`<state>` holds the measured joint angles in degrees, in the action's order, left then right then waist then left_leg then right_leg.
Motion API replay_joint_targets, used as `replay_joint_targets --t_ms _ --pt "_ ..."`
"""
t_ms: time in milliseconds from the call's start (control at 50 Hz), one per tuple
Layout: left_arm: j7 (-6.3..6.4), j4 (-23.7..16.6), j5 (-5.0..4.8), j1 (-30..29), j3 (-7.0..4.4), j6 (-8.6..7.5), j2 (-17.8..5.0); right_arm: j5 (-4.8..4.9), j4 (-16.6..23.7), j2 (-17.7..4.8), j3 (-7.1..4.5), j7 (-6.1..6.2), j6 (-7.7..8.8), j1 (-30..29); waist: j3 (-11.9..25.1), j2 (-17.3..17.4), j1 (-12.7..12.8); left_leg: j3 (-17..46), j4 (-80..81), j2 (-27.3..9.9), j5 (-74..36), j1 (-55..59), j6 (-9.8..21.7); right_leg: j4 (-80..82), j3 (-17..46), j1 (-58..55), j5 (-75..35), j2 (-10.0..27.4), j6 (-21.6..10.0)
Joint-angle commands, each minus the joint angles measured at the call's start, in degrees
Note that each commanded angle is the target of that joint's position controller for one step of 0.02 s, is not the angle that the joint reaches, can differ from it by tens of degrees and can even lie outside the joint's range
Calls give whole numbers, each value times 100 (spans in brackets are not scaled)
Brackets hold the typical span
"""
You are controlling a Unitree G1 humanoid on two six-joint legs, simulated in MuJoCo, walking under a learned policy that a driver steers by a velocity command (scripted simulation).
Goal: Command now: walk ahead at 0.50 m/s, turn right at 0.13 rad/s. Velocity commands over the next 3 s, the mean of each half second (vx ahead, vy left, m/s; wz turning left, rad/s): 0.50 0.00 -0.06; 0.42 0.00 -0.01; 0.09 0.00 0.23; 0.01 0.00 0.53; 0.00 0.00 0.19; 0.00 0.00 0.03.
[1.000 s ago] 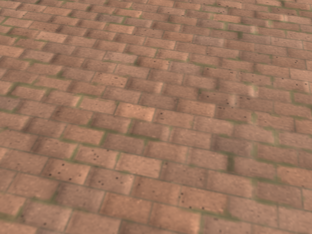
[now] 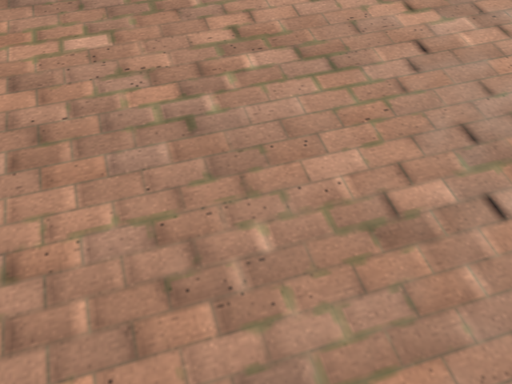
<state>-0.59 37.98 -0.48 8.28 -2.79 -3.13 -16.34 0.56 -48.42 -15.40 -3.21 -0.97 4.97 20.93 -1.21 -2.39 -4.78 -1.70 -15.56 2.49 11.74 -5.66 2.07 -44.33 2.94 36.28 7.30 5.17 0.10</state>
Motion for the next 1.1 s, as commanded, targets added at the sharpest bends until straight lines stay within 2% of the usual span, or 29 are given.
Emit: replay_joint_targets --t_ms 20,100,140,160,180,200,220,240,260,280,320,360,420,480,580,640,660,680,700,720,740,760,780,800,820,900,960,1040,1100 --pt "-63 -468 -35 -545 -3 -121 -196 67 339 -1065 -222 27 53 -229 -37 668 38 779 660 -1366 -1233 -208 925 798 -206 -406 -740 -124 37" --pt "-146 -645 -75 -918 -45 -155 -335 118 141 -1172 -238 39 -65 44 -149 742 36 872 376 -1671 -1434 343 790 1327 -238 -519 -404 -243 -172" --pt "-148 -539 -44 -457 -138 -170 -508 133 109 -1256 -250 71 -131 -65 84 759 412 711 -224 -1627 -2464 438 628 1673 -413 -1333 -261 -427 -369" --pt "-110 -313 -7 245 -266 -159 -730 123 102 -1152 -206 85 -145 -46 536 649 748 457 -1085 -1369 -3158 253 489 1787 -513 -2396 -290 -547 -528" --pt "-48 -122 44 1238 -392 -136 -1078 15 220 -901 -88 99 -125 -104 1283 325 1185 203 -2544 -1103 -2410 -639 259 1574 224 -3962 -413 158 -849" --pt "-16 -40 98 1705 -513 -89 -1707 -64 418 -293 116 80 -8 427 1989 -1158 1004 -59 -4764 -184 611 -2912 -166 1918 2775 -5889 221 1603 -1755" --pt "-35 7 10 1846 -403 -71 -1242 26 340 -666 42 50 101 262 2235 -1097 1170 664 -5597 -190 2115 -3681 -156 2548 3867 -5910 1051 1753 -1957" --pt "-44 -14 -5 1443 -298 -88 -1006 162 481 -1017 -63 14 157 -185 1318 -746 1105 669 -5814 -512 1761 -4130 -85 2660 3094 -5230 1165 1553 -1709" --pt "-48 -54 12 1099 -238 -91 -825 155 537 -976 -49 15 162 -507 863 -412 969 536 -5607 -754 1261 -4026 -59 2761 2398 -4495 890 1271 -1547" --pt "-73 -61 44 791 -185 -98 -672 62 547 -915 -56 24 137 -639 478 -214 795 496 -5242 -896 923 -3820 -100 2960 1951 -3789 442 1056 -1467" --pt "-94 -64 88 485 -152 -155 -544 8 479 -753 -56 23 15 -465 288 -322 467 534 -4836 -1055 522 -3194 -178 3316 1439 -2968 -159 813 -1412" --pt "-88 33 49 491 -191 -238 -641 -20 475 -582 -19 40 -80 -475 209 -258 360 479 -4514 -1064 226 -3112 -286 3533 1067 -2674 -647 771 -1491" --pt "-31 214 38 668 -235 -263 -772 -65 629 -490 22 43 -96 -1029 19 -68 463 464 -3502 -1058 -700 -3284 -372 3682 602 -2662 -937 658 -1430" --pt "21 377 2 918 -257 -225 -882 -31 762 -380 81 -27 -35 -1653 -128 -49 690 319 -2376 -874 -1595 -3006 -339 3717 218 -2662 -856 498 -1238" --pt "53 735 -70 1434 -297 -115 -1015 30 1039 -474 84 -162 26 -2372 -287 -57 902 319 -1562 -697 -1515 -3046 -144 3425 288 -3469 -817 838 -1128" --pt "95 850 -77 1429 -330 -17 -1095 15 1041 -634 28 -208 57 -2175 -119 -191 698 192 -1328 -536 -862 -2616 83 2923 316 -3941 -1732 965 -963" --pt "109 850 -76 1327 -330 17 -1122 -1 931 -755 -43 -190 64 -1747 147 -225 426 7 -1193 -356 -782 -1945 202 2396 176 -3937 -2651 830 -858" --pt "126 841 -43 1329 -274 45 -995 -17 677 -1016 -183 -139 59 -908 711 -132 51 -54 -1202 -299 -896 -707 379 1389 -61 -3631 -3086 529 -697" --pt "153 689 93 1398 -141 37 -711 -68 494 -1446 -304 -77 35 111 1606 503 -286 1095 -1443 -1328 -1218 1034 748 -400 -331 -2500 -1606 173 -476" --pt "89 636 50 2141 39 -83 -52 -51 376 -1769 -373 -104 -6 323 2237 2053 124 3803 -768 -2434 253 2801 1632 -2262 -216 -201 2244 -878 -108" --pt "60 704 -53 1728 -82 -193 -657 39 436 -1201 -222 -108 -8 299 2036 1419 -163 4167 -295 -2348 1104 2687 1473 -2864 495 449 2635 -644 -164" --pt "31 527 -185 1177 -161 -258 -901 23 481 -1028 -159 -87 -1 -71 1226 1122 -121 3370 -169 -2193 978 2009 1249 -2902 370 800 2142 -372 -230" --pt "59 457 -159 875 -141 -280 -840 -22 542 -957 -135 -78 0 -444 784 665 40 2796 -61 -1994 391 1244 1149 -2667 185 657 1624 -93 -225" --pt "87 443 -57 721 -164 -262 -799 -85 584 -816 -96 -86 8 -755 407 548 204 2332 51 -1837 -746 543 1147 -2363 120 428 1341 38 -157" --pt "95 483 -11 864 -178 -204 -736 -160 602 -704 -57 -89 31 -918 384 665 419 1936 95 -1712 -1839 103 1126 -2211 153 -23 1215 147 -100" --pt "163 530 60 995 -98 14 -343 -128 409 -772 -79 -43 89 -1062 390 662 706 850 194 -1508 -4194 -571 1211 -1216 -22 -624 913 89 198" --pt "134 481 79 561 -27 29 -211 -115 291 -862 -97 46 -8 -1047 447 702 574 305 194 -1217 -4159 -667 1010 18 -166 -1018 -182 -18 200" --pt "77 395 61 27 -56 24 -340 -76 24 -914 -87 76 -128 -760 481 704 340 389 38 -1326 -3507 -260 925 925 -124 -1276 -777 -185 122" --pt "45 402 126 37 -114 -6 -464 4 -82 -898 -77 102 -222 -912 454 668 494 555 -498 -1369 -2932 -112 758 1601 -156 -1645 -714 -288 -97"
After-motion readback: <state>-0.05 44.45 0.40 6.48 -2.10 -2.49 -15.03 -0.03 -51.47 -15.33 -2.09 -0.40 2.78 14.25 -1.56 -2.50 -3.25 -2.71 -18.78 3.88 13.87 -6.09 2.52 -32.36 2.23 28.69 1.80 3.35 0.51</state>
